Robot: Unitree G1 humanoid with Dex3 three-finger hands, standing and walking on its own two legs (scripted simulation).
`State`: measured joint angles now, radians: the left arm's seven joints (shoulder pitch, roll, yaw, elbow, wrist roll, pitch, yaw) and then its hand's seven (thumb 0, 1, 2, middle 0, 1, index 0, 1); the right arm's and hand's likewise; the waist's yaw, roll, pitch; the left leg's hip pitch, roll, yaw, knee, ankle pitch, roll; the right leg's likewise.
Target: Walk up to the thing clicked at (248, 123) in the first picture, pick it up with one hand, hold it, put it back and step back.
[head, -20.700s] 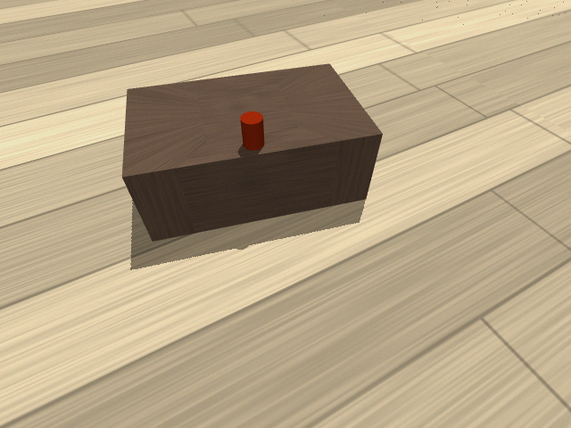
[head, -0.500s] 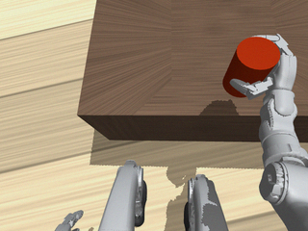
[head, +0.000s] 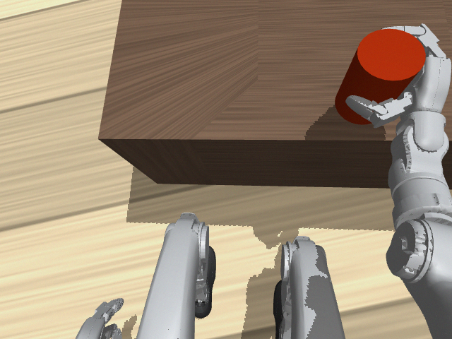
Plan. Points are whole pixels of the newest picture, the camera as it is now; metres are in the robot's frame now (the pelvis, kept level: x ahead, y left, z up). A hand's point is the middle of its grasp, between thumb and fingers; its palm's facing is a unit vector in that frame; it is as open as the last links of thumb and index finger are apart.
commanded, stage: lower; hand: right
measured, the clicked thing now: (373, 81) +0.54 -0.16 +0.00
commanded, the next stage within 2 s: loosen in 0.60 s
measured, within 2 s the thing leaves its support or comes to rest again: rests again in 1.20 s
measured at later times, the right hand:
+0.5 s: hand (371, 91) +0.54 -0.17 -0.02, palm faces +0.08 +1.00 -0.03, open 11.7 cm
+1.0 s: hand (369, 93) +0.54 -0.17 -0.03, palm faces +0.09 +1.00 -0.03, open 11.6 cm
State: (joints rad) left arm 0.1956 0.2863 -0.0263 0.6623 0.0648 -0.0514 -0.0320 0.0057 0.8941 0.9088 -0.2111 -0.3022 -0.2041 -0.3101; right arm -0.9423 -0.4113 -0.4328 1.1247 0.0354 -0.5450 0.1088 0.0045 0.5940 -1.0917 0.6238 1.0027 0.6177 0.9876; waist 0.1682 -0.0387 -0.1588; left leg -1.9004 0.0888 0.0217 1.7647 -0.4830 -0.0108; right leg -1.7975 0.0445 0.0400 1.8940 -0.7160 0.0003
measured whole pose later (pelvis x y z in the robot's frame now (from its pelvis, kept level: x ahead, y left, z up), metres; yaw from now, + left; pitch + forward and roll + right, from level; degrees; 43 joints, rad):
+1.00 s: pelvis +0.00 +0.00 -0.04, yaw +0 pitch +37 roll +3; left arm 0.21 0.30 -0.03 0.64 0.06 -0.02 -0.04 0.00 0.92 0.89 -0.22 -0.30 -0.21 -0.30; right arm -0.97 -0.41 -0.39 1.07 0.02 -0.50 0.07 0.00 0.51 -0.84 0.72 0.81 0.71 0.80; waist 0.18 -0.03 -0.15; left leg -2.02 0.10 0.01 1.88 -0.50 -0.02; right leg -1.92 0.06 0.04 2.02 -0.74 -0.01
